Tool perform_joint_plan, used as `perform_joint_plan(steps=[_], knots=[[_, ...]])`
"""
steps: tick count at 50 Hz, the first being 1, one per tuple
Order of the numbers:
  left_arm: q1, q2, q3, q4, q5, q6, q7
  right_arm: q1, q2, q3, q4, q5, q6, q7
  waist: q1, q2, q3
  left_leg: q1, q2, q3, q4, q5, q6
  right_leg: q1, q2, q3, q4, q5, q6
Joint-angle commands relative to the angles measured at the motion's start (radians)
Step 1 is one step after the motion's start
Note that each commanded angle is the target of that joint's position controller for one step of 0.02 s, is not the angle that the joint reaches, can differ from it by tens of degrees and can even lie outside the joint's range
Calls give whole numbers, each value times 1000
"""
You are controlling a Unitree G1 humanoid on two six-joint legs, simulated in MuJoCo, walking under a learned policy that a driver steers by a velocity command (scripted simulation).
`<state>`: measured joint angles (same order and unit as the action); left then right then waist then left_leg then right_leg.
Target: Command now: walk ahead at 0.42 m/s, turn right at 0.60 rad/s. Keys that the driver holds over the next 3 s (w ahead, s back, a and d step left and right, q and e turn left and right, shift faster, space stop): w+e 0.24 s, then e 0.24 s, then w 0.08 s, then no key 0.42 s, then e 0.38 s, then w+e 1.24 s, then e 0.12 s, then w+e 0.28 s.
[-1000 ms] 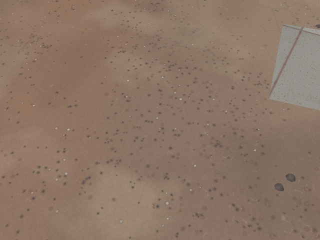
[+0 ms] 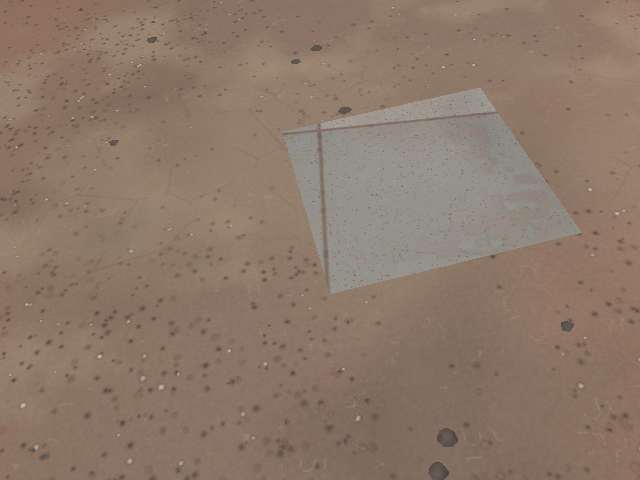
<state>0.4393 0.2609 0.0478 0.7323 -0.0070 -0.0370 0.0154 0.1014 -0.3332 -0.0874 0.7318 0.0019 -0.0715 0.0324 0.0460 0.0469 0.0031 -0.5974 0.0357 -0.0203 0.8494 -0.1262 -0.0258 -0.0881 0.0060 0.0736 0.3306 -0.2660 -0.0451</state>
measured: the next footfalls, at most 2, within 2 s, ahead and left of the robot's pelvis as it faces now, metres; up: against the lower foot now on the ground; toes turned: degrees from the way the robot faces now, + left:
left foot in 0.26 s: +0.32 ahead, +0.13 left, +0.00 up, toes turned -10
right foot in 0.68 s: +0.38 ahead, -0.16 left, +0.00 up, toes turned -22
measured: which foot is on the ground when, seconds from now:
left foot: up 0.00-0.24, down 0.26-0.70, up 0.72-0.98, down 1.00-1.00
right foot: down 0.00-0.26, up 0.28-0.66, down 0.68-1.00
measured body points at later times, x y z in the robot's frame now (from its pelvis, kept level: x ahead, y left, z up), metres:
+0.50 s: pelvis +0.24 +0.03 -0.01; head +0.30 +0.01 +0.44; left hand +0.47 +0.27 -0.10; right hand +0.28 -0.27 -0.12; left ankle +0.28 +0.14 -0.75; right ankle +0.25 -0.10 -0.69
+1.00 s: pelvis +0.35 -0.03 -0.02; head +0.37 -0.05 +0.43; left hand +0.60 +0.13 -0.12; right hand +0.37 -0.34 -0.14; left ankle +0.42 +0.08 -0.75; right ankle +0.34 -0.15 -0.75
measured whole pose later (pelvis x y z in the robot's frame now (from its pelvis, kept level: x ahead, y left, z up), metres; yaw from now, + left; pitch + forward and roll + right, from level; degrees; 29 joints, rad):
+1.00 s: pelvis +0.35 -0.03 -0.02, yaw -23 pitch +0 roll -1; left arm 0.13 0.24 0.03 0.71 0.01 0.00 0.00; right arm 0.13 -0.29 -0.03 0.85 -0.01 0.03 0.00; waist -0.01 0.04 0.05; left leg -0.29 0.06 0.00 0.56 -0.23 -0.05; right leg -0.28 0.05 -0.01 0.49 -0.20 -0.03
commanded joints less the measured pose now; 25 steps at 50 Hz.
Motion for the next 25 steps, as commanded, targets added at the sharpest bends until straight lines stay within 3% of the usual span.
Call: perform_joint_plan(steps=[1,5,7,10,11,12,13,14,15,16,17,18,19,20,21,22,25], knots=[[-20,193,52,-61,-2,-22,18,-165,-42,-4,-97,3,-24,5,8,-161,56,-121,-20,-10,-149,135,-25,53,-179,200,-156,110,-152],[42,197,58,-26,-17,-13,23,-269,-22,9,-136,13,-31,21,51,-172,95,-61,-42,-9,-282,164,-28,22,-181,211,-126,140,-149],[46,201,61,-16,-23,-7,26,-278,-30,9,-147,15,-39,27,47,-174,102,-25,-44,-20,-330,153,-15,31,-195,242,-94,156,-141],[14,216,71,-14,-21,3,29,-200,-69,-5,-135,16,-49,24,3,-211,78,102,-49,-17,-351,79,17,43,-218,281,-31,290,-115],[-4,212,70,-19,-18,6,27,-127,-92,-17,-119,14,-52,16,-37,-224,38,206,-65,4,-365,49,38,38,-201,275,40,428,-101],[-24,189,61,-29,-12,7,23,3,-127,-36,-89,11,-53,5,-104,-208,-55,399,-56,13,-390,76,71,2,-139,231,198,535,-68],[-39,144,44,-62,6,10,21,173,-178,-47,-74,-14,-53,-4,-175,-142,-234,719,89,-125,-338,74,134,-153,-66,202,478,406,-26],[104,26,15,-90,-13,1,22,244,-250,-58,-53,-37,-40,-4,-99,237,-414,1064,370,-607,-420,31,293,-516,103,111,858,-260,55],[129,136,32,-66,-32,-7,21,210,-157,-35,-68,-20,-36,0,-90,262,-407,1018,406,-743,-497,48,309,-596,49,160,1015,-344,70],[28,202,54,-69,-38,-1,19,140,-85,-15,-83,-12,-25,-12,-100,168,-247,876,372,-535,-488,179,284,-628,5,125,1052,-295,83],[-49,215,58,-77,-26,6,22,100,-59,-7,-81,-12,-15,-19,-94,57,-156,736,326,-352,-475,363,264,-599,-36,77,1031,-248,92],[-87,208,63,-88,-11,11,24,70,-46,-3,-69,-16,-8,-21,-72,18,-103,618,286,-250,-477,490,250,-565,-60,59,985,-219,95],[-90,184,64,-92,-8,23,24,50,-35,3,-62,-27,-11,-23,-49,15,-70,519,245,-161,-509,553,231,-500,-80,49,943,-198,85],[-64,146,57,-99,-19,35,22,28,-52,-2,-49,-24,-15,-25,-19,81,-56,464,257,-125,-533,559,252,-473,-90,32,890,-190,91],[-72,114,46,-106,-19,45,20,7,-54,-4,-39,-14,-18,-26,-16,89,-30,427,259,-89,-563,577,264,-471,-98,13,817,-193,100],[-104,102,42,-124,-15,49,18,0,-67,-9,-29,-10,-17,-30,-21,92,-19,419,260,-60,-583,582,268,-479,-100,1,748,-164,104],[-147,91,34,-144,-6,49,-1,-15,-114,-23,-17,4,-2,-39,-28,48,-83,441,266,14,-617,512,261,-403,-104,-25,562,37,84]])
